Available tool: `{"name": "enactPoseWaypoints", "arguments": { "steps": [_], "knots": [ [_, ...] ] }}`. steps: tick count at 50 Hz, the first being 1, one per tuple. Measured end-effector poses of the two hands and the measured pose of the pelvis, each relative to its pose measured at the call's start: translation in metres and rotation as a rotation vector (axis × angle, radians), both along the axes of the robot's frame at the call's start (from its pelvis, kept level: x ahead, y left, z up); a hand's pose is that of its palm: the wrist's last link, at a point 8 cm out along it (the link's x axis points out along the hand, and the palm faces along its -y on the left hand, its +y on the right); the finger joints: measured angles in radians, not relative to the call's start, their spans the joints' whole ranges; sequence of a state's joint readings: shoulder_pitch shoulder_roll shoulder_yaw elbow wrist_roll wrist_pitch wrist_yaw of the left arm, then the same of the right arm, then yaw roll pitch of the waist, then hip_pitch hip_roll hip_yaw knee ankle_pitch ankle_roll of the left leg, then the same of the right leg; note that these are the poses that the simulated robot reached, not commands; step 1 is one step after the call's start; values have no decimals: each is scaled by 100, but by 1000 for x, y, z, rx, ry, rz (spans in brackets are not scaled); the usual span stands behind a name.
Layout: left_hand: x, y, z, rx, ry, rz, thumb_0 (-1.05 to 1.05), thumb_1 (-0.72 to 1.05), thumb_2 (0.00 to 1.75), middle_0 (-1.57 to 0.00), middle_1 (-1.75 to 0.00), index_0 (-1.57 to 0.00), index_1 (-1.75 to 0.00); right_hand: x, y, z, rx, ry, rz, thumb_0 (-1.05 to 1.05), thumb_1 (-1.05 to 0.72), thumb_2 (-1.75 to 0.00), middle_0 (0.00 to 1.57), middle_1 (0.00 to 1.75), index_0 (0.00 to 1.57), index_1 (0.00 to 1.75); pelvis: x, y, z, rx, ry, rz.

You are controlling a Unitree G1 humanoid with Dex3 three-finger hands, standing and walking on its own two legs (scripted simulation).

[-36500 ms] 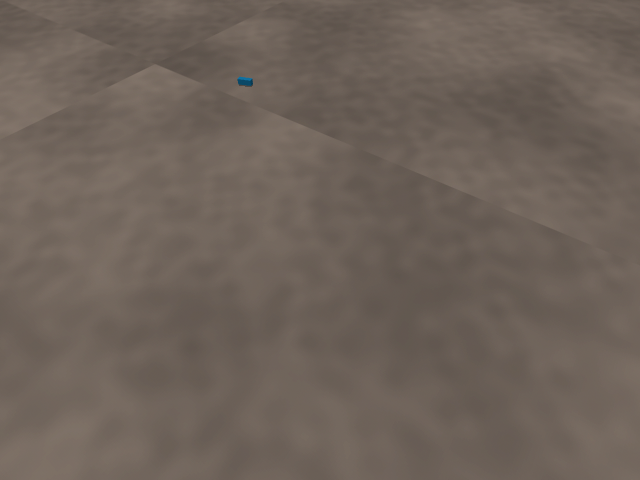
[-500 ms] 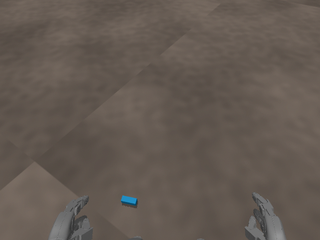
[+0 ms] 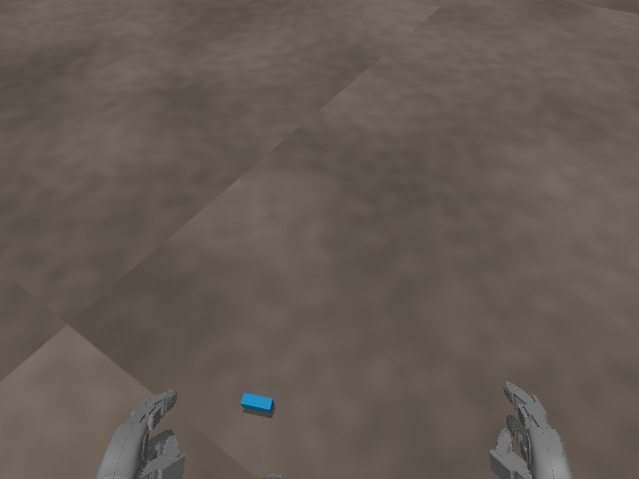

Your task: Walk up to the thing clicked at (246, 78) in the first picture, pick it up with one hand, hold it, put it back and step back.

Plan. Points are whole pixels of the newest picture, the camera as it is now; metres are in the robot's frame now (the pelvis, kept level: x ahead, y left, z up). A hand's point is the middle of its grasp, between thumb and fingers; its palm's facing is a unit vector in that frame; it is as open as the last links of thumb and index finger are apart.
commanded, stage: home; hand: left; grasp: from above
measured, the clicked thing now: (257, 403) +0.44 +0.20 -0.70
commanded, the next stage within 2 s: stand in 0.06 s
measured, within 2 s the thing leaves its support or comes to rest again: neither
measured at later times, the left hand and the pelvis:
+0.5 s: hand out of the picture +0.09 +0.24 -0.11, palm faces +0.02 -0.94 -0.34, open 7.4 cm; pelvis -0.01 +0.01 +0.04, yaw +0 degrees
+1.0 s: hand out of the picture +0.02 +0.25 -0.10, palm faces +0.04 -0.94 -0.34, open 7.4 cm; pelvis -0.02 +0.01 +0.06, yaw +1 degrees
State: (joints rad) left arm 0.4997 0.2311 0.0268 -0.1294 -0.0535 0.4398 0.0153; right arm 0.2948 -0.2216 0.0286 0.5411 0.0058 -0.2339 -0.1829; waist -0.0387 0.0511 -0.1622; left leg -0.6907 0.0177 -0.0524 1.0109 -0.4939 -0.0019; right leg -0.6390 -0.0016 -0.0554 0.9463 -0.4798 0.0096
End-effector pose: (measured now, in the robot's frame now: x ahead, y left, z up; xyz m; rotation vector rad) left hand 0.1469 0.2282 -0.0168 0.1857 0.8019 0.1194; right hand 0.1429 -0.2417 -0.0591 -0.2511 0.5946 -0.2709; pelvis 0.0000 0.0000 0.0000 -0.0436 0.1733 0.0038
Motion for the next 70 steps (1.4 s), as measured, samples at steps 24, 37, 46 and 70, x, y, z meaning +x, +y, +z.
{"name": "enactPoseWaypoints", "arguments": {
  "steps": [24, 37, 46, 70],
  "knots": [
    [-58, 54, -52, 126, 244, 54, 1, 91, 90, -20, -30, -20, -30, -55, -30, -15, 6, 488, 44, 1, -90, -90, 20, 30, 21, 30, -8, 6, 34, 42, -177, -3],
    [-115, 58, -52, 88, 423, 118, 1, 91, 90, -20, -30, -20, -30, -80, -15, -9, 49, 590, 10, 1, -90, -90, 20, 30, 21, 30, -10, 13, 57, 40, -232, 4],
    [-129, 64, -45, 106, 458, 134, 1, 91, 90, -20, -30, -20, -30, -87, -17, -8, 64, 608, 4, 1, -90, -90, 20, 30, 21, 30, -16, 12, 62, 45, -253, 8],
    [-122, 54, -42, 109, 488, 122, 1, 91, 90, -20, -30, -20, -30, -100, -45, -6, 48, 680, -19, 1, -90, -90, 20, 30, 21, 30, -13, -3, 66, 42, -236, 10]
  ]
}}
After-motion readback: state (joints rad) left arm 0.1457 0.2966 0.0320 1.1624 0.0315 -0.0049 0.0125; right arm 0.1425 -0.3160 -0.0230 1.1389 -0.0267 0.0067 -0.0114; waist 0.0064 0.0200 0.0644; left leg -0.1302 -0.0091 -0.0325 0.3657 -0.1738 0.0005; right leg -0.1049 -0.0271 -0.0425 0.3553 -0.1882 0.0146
